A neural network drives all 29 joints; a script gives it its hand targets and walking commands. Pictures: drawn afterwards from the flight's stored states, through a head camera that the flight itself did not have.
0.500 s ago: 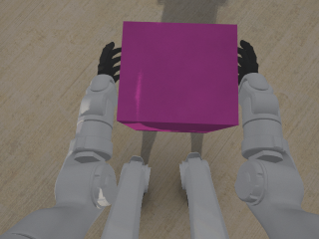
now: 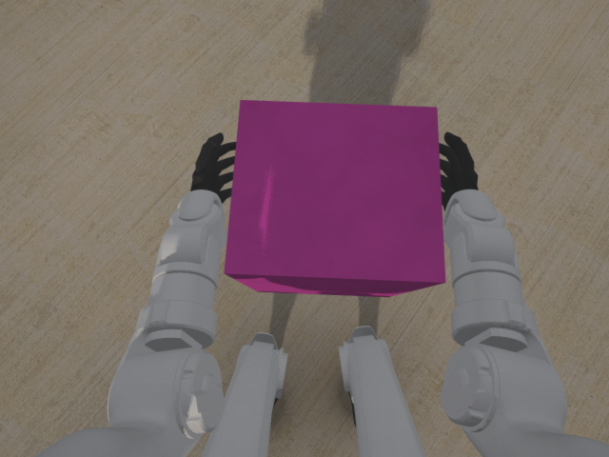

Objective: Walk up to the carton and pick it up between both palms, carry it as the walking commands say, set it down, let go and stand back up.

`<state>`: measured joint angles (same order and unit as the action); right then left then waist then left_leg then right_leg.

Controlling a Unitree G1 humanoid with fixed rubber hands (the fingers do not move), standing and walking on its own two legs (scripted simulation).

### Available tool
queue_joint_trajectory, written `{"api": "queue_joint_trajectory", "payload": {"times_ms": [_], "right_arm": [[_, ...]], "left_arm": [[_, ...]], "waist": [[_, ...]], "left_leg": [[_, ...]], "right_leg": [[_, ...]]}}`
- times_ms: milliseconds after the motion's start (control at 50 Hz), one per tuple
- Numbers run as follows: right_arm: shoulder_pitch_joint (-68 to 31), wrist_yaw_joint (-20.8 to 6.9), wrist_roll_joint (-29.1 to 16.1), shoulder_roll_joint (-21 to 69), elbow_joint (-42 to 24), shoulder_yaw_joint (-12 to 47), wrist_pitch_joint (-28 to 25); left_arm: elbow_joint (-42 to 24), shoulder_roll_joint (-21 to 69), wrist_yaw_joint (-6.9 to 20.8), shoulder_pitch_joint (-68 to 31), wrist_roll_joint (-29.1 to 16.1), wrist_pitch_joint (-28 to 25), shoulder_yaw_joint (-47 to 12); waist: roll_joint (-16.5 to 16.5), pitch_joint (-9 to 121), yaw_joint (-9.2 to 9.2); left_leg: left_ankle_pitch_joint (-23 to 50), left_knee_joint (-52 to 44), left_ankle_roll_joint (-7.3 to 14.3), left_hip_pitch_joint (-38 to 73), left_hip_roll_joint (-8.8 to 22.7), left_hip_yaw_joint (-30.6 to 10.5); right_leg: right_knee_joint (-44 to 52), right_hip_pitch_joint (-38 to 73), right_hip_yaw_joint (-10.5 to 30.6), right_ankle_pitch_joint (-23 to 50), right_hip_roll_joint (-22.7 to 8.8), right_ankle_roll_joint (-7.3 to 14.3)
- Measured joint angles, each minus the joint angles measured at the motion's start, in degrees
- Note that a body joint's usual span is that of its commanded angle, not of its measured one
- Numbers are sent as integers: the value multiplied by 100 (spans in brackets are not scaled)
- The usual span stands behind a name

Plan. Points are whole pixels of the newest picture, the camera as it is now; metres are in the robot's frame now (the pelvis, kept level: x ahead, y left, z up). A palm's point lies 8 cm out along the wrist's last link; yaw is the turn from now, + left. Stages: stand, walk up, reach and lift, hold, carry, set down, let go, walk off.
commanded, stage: reach and lift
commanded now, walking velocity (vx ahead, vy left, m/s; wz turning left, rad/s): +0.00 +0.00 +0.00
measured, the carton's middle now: (328, 218) +0.42 -0.03 -0.13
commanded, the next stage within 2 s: none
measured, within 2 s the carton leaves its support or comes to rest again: neither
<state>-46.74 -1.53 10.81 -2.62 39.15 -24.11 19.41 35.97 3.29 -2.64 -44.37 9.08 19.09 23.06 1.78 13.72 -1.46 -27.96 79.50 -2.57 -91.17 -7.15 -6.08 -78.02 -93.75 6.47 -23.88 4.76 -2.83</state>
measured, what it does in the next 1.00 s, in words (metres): rises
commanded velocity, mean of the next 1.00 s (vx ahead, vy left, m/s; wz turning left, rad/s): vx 0.00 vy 0.00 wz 0.00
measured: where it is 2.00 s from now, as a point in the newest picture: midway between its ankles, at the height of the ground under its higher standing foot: (311, 410)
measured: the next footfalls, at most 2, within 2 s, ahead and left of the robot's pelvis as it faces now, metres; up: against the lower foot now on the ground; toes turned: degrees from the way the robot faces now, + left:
none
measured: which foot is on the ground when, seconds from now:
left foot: down 0.00-1.00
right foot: down 0.00-1.00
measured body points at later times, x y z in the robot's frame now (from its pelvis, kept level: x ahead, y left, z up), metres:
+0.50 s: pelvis +0.03 +0.00 +0.07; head +0.20 -0.01 +0.48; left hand +0.43 +0.13 +0.01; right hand +0.43 -0.19 +0.01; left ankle +0.06 +0.13 -0.57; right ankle +0.09 -0.13 -0.57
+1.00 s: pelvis +0.04 +0.00 +0.13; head +0.16 -0.01 +0.56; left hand +0.41 +0.14 +0.08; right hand +0.41 -0.19 +0.08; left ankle +0.06 +0.13 -0.57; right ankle +0.09 -0.13 -0.57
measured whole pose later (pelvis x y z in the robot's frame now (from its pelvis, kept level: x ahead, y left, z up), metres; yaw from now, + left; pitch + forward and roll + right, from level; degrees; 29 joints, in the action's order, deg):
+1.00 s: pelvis +0.04 +0.00 +0.13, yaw -1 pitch +23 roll +1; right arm -28.3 -3.5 13.4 2.5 31.5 -21.6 20.9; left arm 28.5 8.0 0.5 -25.8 13.0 20.7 21.0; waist 1.5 9.2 -0.9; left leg -19.2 46.4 -0.9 -49.7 -5.1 -7.5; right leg -45.5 -52.2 7.9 -16.0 3.3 -1.8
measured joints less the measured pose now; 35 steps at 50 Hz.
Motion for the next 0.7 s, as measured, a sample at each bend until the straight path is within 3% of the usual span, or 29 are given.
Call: {"api": "queue_joint_trajectory", "payload": {"times_ms": [700], "right_arm": [[1465,-110,72,388,-553,220,-33]], "left_arm": [[-546,365,195,1472,215,-28,-191]], "waist": [[-25,-162,18]], "left_leg": [[511,-2253,127,2769,131,-131]], "right_leg": [[2221,2784,93,451,-86,73]]}}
